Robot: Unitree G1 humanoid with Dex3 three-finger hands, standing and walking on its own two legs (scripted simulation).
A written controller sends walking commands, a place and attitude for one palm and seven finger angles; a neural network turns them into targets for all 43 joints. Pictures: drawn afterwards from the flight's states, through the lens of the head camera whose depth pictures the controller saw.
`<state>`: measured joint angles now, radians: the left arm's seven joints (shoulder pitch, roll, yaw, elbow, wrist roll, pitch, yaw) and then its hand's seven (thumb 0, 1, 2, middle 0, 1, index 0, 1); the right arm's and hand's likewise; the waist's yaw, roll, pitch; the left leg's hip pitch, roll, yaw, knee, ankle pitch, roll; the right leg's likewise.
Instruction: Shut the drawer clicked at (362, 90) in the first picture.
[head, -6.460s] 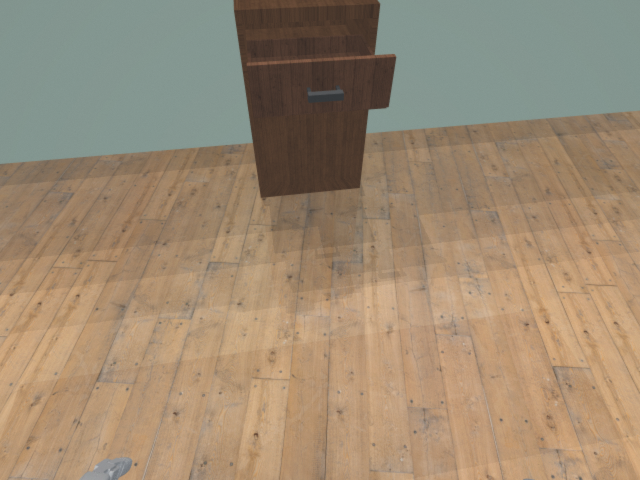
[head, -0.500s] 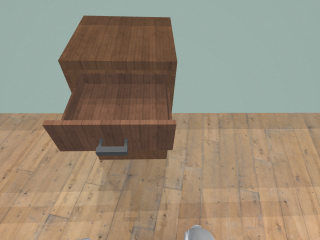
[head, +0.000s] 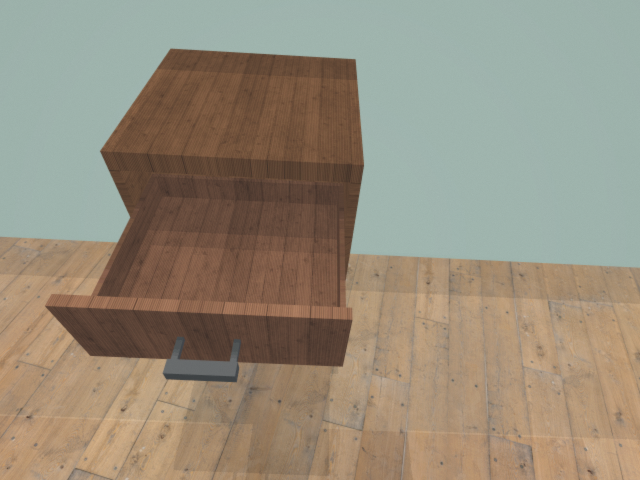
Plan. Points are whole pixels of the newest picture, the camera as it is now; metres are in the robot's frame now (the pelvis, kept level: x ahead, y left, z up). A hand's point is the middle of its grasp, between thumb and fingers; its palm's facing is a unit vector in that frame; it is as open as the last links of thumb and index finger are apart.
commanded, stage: come to a stop and stand still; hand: left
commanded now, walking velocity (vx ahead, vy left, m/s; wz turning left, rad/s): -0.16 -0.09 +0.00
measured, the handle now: (205, 357) +0.29 +0.20 -0.09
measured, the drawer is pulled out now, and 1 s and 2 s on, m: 0.30 0.30 0.29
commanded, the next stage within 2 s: look again from close up in 0.76 s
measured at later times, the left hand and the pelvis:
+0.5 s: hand out of the picture +0.02 +0.14 -0.16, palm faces +0.01 -0.96 -0.28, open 7.4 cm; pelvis +0.00 -0.06 +0.00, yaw +0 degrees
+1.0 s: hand out of the picture +0.04 +0.14 -0.16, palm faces +0.02 -0.98 -0.22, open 7.3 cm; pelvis +0.01 -0.04 +0.01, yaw +0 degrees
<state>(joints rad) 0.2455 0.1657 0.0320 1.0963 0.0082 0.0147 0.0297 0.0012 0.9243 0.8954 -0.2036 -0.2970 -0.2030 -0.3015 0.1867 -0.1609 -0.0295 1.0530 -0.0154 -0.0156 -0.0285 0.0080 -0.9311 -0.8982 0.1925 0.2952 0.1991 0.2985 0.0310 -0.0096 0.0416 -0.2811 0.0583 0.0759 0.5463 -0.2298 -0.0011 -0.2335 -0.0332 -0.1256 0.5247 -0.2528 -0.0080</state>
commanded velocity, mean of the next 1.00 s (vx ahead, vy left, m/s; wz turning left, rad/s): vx -0.01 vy -0.01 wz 0.00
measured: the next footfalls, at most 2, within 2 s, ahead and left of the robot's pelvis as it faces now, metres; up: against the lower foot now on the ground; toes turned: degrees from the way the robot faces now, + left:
none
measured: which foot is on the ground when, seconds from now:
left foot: down 0.00-1.00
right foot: down 0.00-1.00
